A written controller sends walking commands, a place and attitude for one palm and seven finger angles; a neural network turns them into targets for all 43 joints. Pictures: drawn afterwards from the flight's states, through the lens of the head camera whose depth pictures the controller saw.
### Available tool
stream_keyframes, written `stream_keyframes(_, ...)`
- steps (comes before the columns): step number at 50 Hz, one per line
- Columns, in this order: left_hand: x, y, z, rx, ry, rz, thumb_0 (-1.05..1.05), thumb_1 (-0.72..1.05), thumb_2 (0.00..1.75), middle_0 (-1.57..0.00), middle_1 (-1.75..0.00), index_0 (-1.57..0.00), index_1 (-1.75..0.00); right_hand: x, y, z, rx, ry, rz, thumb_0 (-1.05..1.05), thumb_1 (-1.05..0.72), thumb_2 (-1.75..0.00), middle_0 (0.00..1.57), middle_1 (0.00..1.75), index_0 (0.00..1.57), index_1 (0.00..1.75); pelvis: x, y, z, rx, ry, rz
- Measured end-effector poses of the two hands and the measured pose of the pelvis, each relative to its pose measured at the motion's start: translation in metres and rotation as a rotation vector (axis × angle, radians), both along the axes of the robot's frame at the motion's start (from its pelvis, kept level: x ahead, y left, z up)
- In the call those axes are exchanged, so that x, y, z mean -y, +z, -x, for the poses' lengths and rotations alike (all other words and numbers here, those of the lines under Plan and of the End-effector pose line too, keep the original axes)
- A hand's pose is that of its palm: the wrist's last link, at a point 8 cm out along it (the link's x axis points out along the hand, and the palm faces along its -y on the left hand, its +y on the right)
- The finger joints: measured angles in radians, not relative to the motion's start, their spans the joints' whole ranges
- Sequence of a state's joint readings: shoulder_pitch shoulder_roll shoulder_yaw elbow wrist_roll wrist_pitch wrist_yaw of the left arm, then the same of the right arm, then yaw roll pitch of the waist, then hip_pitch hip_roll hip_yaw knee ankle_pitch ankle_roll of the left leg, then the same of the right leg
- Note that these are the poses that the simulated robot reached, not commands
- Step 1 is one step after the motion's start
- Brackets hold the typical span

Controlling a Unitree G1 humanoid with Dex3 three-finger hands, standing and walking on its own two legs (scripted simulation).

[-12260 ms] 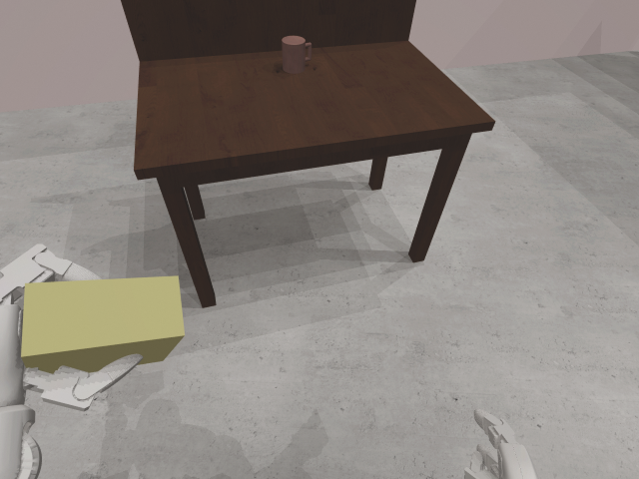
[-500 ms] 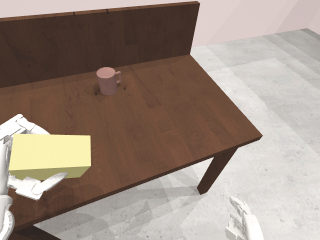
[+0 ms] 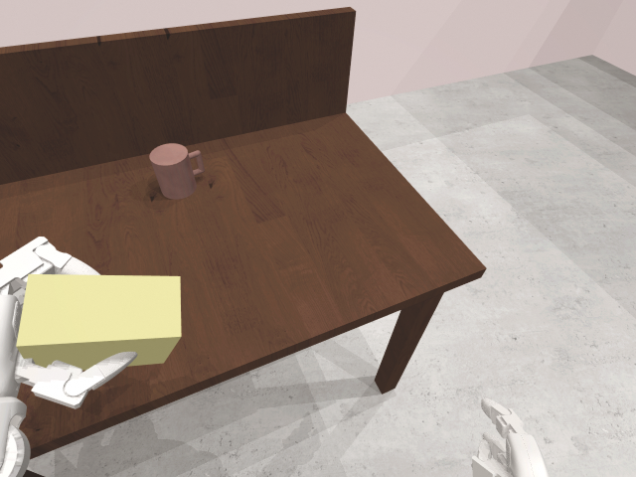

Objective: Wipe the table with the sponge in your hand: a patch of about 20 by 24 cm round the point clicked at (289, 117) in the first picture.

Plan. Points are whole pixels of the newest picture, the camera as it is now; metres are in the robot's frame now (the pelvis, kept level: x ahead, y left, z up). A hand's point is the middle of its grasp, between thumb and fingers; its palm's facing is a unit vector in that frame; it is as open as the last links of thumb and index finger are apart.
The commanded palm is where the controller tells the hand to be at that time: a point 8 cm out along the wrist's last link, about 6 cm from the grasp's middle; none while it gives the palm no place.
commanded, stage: come to a stop and stand still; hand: left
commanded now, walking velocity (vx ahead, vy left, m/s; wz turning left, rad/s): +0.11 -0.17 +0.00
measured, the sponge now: (128, 324) +0.23 +0.21 +0.14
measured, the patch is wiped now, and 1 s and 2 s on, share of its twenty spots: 0.00 0.00 0.00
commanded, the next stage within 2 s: none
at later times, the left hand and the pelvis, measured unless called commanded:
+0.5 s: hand out of the picture +0.23 +0.31 +0.20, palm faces +0.47 -0.76 -0.45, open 9.8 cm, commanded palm +0.14 +0.30 +0.18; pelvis -0.03 +0.03 +0.00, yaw -2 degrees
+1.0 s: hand out of the picture +0.15 +0.36 +0.17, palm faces +0.39 -0.85 -0.35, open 9.8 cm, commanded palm +0.08 +0.39 +0.18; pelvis -0.08 +0.12 +0.00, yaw -1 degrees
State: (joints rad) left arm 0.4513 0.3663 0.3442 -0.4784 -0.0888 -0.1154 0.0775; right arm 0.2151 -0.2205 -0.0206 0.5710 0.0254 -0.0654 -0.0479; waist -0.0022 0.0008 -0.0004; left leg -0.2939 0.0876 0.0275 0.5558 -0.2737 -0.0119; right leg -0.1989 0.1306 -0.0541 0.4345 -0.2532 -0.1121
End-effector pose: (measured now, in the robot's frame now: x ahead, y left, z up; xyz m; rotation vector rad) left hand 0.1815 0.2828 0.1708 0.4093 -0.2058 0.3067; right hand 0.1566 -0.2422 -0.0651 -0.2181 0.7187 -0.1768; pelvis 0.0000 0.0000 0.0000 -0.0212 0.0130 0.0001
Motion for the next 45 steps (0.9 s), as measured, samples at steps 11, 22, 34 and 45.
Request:
stream_keyframes(11,0.002,0.008,-0.007,0.009,0.013,-0.042,-0.01,-0.48,1.02,-0.78,-1.34,-0.78,-1.34,0.0,-0.002,-0.008,-0.015,0.004,-0.02,0.02,-0.91,-0.9,0.2,0.3,0.2,0.3,0.003,0.002,-0.007,0.01,0.003,-0.008)
stream_keyframes(22,-0.065,0.054,-0.012,0.149,0.142,-0.224,-0.01,-0.48,1.02,-0.78,-1.34,-0.78,-1.34,-0.03,-0.012,-0.003,-0.034,0.102,-0.038,0.01,-0.91,-0.9,0.2,0.3,0.21,0.3,-0.013,0.002,0.021,0.018,-0.012,-0.021)
stream_keyframes(34,-0.049,-0.023,0.049,-0.089,-0.08,-0.024,0.0,-0.48,1.02,-0.78,-1.34,-0.78,-1.34,-0.07,-0.001,0.058,-0.004,0.001,-0.031,0.01,-0.91,-0.9,0.2,0.3,0.2,0.3,-0.06,-0.001,0.045,0.053,-0.023,0.002)
stream_keyframes(45,-0.126,0.023,0.071,0.2,0.115,-0.058,-0.01,-0.48,1.02,-0.78,-1.34,-0.78,-1.34,-0.132,0.001,0.068,0.051,0.125,-0.036,0.02,-0.91,-0.9,0.2,0.3,0.21,0.3,-0.102,-0.002,0.073,0.07,-0.015,0.006)
